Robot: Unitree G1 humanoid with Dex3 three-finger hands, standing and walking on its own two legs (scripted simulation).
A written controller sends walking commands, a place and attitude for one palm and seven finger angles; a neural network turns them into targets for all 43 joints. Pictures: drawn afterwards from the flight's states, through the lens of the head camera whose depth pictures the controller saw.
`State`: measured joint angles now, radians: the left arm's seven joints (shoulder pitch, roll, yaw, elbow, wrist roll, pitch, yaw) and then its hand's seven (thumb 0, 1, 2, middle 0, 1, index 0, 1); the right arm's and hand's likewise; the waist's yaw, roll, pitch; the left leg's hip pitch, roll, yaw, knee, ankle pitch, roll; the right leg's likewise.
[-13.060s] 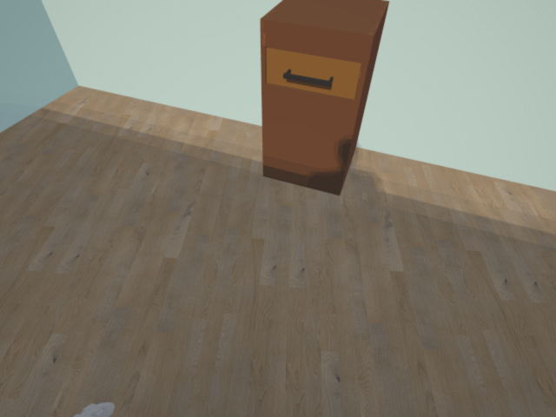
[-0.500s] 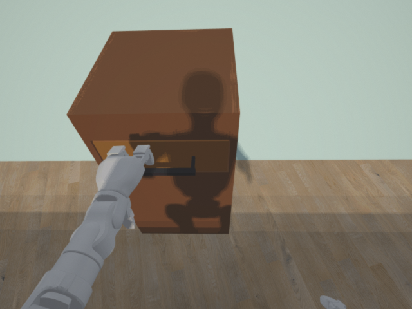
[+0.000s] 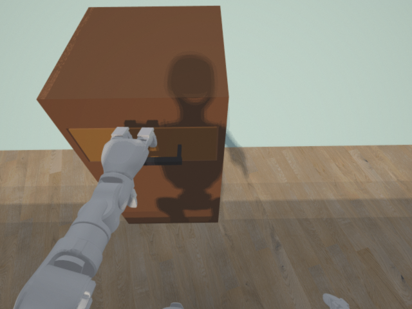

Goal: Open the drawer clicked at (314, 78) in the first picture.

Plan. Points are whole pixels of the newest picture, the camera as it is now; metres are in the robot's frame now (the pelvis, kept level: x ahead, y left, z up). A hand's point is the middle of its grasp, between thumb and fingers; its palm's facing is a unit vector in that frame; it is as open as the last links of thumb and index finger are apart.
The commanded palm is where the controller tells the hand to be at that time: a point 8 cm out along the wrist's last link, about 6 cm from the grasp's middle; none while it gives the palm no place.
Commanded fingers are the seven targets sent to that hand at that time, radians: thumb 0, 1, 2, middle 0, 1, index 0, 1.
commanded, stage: move the hooked fingers above the handle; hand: left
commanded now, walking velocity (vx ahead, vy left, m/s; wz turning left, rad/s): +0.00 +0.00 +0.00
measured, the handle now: (146, 155) +0.52 +0.18 -0.10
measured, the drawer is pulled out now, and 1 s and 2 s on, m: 0.00 0.00 0.00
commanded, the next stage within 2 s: none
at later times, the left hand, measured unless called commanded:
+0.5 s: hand (162, 154) +0.48 +0.12 -0.04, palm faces +0.08 -0.07 -0.99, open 13.8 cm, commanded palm +0.44 +0.16 +0.01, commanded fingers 0.00 -0.50 0.30 -0.30 -1.20 -0.30 -1.20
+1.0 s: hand (159, 157) +0.47 +0.13 -0.05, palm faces +0.11 -0.10 -0.99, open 13.8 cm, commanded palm +0.45 +0.16 +0.01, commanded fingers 0.00 -0.50 0.30 -0.30 -1.20 -0.30 -1.20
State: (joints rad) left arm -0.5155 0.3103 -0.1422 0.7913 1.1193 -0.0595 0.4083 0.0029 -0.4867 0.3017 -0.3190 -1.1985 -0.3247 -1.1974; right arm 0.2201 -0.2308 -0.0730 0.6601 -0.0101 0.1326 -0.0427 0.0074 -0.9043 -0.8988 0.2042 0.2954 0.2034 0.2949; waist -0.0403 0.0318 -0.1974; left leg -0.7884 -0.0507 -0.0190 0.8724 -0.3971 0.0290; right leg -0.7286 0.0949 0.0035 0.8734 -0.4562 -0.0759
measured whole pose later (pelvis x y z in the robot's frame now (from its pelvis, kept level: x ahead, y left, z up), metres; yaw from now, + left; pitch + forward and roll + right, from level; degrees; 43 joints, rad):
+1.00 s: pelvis -0.03 +0.04 -0.05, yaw -2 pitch +27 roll -3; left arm -0.87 0.23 -0.10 1.14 1.16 0.09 0.63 0.00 -0.49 0.30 -0.32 -1.20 -0.32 -1.20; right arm 0.27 -0.24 -0.06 0.67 -0.05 0.10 0.00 0.00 -0.90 -0.90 0.20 0.30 0.20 0.29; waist -0.17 0.07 -0.23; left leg -1.15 -0.05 0.00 1.14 -0.46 0.08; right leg -1.07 0.10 0.00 1.10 -0.51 -0.03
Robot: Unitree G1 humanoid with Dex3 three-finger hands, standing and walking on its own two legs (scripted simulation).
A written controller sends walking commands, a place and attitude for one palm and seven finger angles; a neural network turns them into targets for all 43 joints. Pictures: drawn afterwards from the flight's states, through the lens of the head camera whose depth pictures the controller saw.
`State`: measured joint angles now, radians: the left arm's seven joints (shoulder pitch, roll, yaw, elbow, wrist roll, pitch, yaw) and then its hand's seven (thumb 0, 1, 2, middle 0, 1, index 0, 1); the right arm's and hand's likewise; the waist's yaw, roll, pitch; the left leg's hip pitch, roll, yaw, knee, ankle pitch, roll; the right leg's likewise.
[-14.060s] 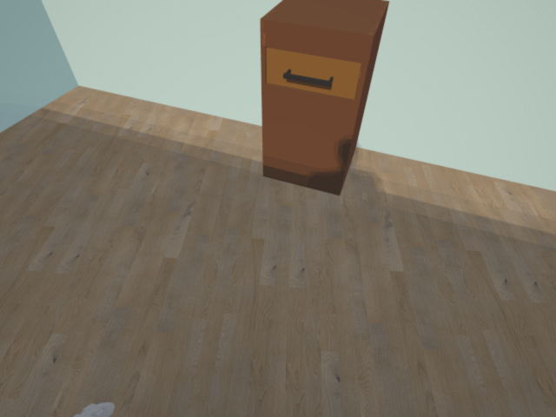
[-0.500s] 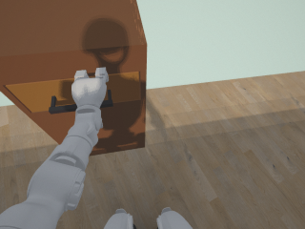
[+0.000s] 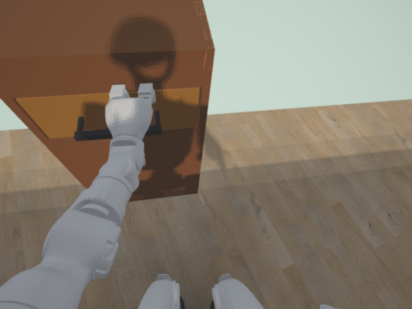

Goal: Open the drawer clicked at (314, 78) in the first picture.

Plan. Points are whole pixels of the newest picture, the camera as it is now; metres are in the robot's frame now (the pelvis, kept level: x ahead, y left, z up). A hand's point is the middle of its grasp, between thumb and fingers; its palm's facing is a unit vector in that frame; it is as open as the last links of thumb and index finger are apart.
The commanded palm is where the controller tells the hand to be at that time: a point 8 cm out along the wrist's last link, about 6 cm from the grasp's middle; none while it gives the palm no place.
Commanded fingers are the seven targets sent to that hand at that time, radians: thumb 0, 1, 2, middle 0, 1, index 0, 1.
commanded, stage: move the hooked fingers above the handle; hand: left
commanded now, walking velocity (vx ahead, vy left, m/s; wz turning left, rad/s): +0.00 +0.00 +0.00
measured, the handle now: (119, 125) +0.54 +0.16 -0.05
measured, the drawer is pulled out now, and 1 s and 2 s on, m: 0.00 0.00 0.00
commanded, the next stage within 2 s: none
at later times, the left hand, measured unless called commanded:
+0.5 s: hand (142, 137) +0.48 +0.10 -0.02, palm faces -0.08 -0.16 -0.98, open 13.8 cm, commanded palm +0.47 +0.14 +0.05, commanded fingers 0.00 -0.50 0.30 -0.30 -1.20 -0.30 -1.20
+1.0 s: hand (148, 132) +0.48 +0.09 +0.00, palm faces -0.17 -0.14 -0.98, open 13.8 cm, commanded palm +0.47 +0.12 +0.05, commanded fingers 0.00 -0.50 0.30 -0.30 -1.20 -0.30 -1.20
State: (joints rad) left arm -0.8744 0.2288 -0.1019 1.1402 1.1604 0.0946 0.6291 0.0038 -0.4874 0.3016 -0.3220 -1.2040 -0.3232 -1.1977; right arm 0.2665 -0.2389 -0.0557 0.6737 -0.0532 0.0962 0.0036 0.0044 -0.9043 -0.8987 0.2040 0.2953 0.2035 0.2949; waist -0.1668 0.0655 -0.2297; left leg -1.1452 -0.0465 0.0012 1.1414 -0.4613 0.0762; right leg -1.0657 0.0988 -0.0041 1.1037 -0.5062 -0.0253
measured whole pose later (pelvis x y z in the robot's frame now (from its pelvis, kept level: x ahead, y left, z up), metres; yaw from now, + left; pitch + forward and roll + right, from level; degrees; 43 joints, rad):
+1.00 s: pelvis +0.02 -0.02 +0.02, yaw +1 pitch +25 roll -3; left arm -0.83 0.24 -0.20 1.10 1.06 -0.03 0.34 0.00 -0.49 0.30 -0.32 -1.20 -0.32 -1.20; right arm 0.33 -0.23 -0.04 0.68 -0.02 0.10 -0.01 0.00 -0.90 -0.90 0.21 0.30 0.21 0.30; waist -0.15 0.05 -0.23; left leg -1.03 -0.04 -0.03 1.05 -0.45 0.05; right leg -0.95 0.10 -0.02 1.01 -0.49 -0.05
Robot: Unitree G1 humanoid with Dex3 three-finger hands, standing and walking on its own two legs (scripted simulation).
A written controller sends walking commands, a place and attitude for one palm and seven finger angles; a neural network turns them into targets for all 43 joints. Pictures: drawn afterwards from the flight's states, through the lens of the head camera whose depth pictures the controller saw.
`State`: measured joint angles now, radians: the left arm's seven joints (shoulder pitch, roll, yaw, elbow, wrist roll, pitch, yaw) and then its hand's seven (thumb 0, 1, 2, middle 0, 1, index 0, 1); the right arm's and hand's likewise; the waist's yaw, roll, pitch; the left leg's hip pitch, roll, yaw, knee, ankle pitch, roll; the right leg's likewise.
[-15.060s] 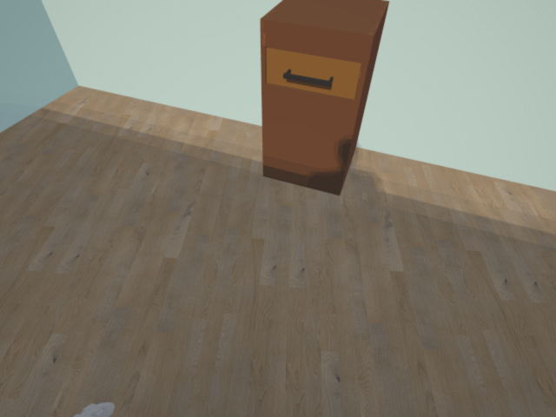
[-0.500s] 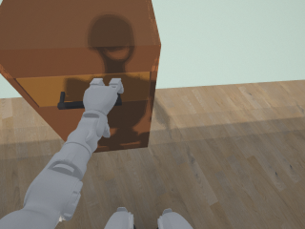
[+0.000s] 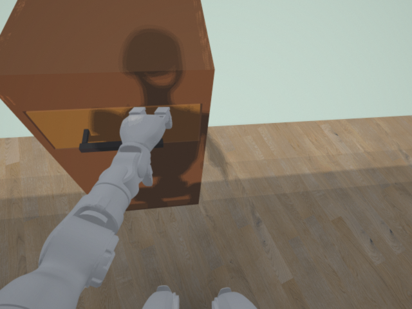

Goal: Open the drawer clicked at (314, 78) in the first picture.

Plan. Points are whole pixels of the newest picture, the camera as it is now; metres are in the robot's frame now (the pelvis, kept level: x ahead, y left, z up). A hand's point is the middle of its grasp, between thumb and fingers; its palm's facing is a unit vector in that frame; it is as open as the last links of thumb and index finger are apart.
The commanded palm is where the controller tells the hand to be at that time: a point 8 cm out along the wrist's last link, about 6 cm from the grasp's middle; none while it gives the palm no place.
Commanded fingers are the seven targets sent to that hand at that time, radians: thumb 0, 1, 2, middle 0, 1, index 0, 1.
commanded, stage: move the hooked fingers above the handle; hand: left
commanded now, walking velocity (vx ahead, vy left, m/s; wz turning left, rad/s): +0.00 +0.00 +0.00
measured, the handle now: (123, 138) +0.52 +0.17 -0.07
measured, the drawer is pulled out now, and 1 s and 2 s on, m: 0.00 0.00 0.00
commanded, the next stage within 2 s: lower the fingers behind the handle in 2.00 s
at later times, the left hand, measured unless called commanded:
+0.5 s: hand (136, 145) +0.46 +0.12 -0.01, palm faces -0.23 -0.08 -0.97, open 13.8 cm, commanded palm +0.46 +0.13 +0.04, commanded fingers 0.00 -0.50 0.30 -0.30 -1.20 -0.30 -1.20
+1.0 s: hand (109, 143) +0.46 +0.17 +0.00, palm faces -0.24 -0.01 -0.97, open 13.7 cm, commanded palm +0.46 +0.14 +0.04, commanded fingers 0.00 -0.50 0.30 -0.30 -1.20 -0.30 -1.20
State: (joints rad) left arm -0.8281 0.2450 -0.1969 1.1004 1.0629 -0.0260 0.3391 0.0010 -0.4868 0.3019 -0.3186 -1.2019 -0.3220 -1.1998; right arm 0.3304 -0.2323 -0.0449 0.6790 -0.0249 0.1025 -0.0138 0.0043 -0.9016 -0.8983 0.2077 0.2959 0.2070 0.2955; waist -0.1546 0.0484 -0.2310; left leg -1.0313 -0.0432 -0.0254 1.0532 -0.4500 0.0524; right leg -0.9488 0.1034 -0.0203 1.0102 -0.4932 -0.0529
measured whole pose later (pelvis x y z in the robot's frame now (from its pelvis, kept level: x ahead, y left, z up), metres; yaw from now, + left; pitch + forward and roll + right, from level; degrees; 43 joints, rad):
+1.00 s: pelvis +0.00 +0.00 +0.02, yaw +1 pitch +22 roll -3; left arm -0.89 0.32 -0.32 1.19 0.95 0.18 0.27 0.00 -0.49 0.30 -0.33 -1.21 -0.33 -1.21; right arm 0.33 -0.19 -0.01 0.72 0.00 0.10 -0.02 0.01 -0.90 -0.90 0.21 0.30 0.21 0.30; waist -0.12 0.05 -0.20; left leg -0.93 -0.06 -0.04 0.95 -0.40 0.05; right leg -0.84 0.09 -0.03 0.90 -0.45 -0.05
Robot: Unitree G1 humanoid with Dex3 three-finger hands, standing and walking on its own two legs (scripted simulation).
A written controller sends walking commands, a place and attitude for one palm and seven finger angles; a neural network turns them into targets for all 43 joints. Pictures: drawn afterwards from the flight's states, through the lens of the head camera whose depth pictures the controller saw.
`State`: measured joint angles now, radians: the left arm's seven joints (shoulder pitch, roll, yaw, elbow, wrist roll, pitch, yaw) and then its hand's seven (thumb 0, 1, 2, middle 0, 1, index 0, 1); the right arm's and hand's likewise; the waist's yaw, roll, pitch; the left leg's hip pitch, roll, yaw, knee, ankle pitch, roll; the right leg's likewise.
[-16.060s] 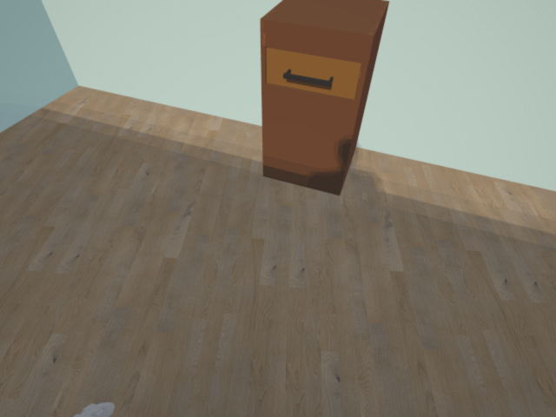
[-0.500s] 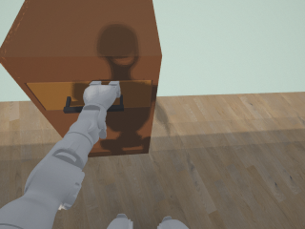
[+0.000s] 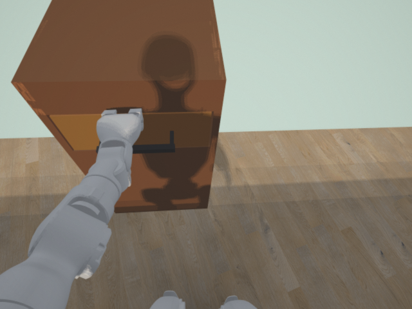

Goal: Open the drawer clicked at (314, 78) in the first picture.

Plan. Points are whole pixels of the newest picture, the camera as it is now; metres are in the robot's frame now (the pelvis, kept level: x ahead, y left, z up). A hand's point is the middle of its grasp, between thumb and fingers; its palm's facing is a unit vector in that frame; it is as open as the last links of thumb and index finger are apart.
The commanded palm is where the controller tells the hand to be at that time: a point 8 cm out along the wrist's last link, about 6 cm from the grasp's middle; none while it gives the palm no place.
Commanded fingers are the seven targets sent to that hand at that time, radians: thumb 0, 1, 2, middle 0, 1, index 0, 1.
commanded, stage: move the hooked fingers above the handle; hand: left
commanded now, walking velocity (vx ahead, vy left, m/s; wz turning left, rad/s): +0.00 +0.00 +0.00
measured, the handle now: (137, 142) +0.53 +0.15 -0.09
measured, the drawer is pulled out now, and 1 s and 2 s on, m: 0.00 0.00 0.00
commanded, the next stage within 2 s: lower the fingers behind the handle in 1.00 s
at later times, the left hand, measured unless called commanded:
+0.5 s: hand (101, 146) +0.47 +0.21 -0.01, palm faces -0.16 +0.03 -0.99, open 13.6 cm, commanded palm +0.46 +0.14 +0.02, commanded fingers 0.00 -0.50 0.30 -0.30 -1.20 -0.30 -1.20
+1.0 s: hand (108, 145) +0.47 +0.20 -0.02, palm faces +0.02 +0.11 -0.99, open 13.6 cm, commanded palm +0.46 +0.16 +0.02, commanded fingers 0.00 -0.50 0.30 -0.30 -1.20 -0.30 -1.20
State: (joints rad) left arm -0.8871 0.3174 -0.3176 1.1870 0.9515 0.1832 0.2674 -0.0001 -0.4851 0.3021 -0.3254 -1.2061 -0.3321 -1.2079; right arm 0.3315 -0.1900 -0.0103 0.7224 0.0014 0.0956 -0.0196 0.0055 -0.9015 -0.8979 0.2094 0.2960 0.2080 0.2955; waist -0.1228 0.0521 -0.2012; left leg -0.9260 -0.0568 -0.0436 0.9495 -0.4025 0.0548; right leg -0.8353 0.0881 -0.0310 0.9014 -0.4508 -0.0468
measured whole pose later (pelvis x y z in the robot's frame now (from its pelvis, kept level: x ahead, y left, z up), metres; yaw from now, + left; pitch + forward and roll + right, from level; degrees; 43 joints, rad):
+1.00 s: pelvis -0.01 +0.00 -0.01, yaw -4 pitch +25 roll -1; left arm -0.80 0.37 -0.09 1.08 1.03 0.29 0.58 0.01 -0.48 0.30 -0.37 -1.23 -0.34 -1.22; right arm 0.22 -0.18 0.01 0.71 0.02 0.17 -0.06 0.01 -0.91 -0.90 0.20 0.30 0.20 0.29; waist -0.10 0.09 -0.14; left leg -1.02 -0.04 0.04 0.99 -0.41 0.07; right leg -0.97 0.10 0.04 0.99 -0.45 -0.03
